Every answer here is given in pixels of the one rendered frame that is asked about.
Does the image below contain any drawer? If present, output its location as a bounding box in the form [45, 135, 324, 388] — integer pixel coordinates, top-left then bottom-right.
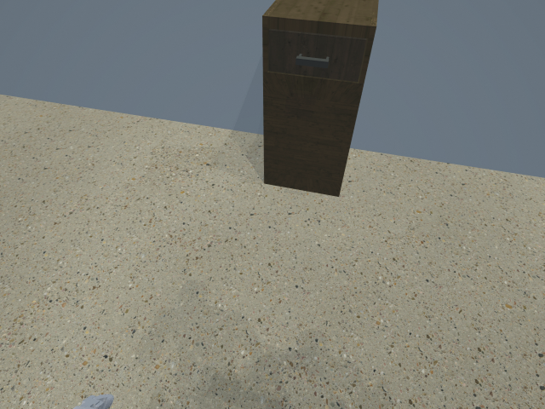
[269, 29, 367, 82]

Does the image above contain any cabinet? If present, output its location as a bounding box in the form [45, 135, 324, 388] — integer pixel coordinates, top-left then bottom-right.
[262, 0, 379, 197]

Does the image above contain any handle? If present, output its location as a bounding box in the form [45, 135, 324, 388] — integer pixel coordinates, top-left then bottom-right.
[295, 54, 330, 68]

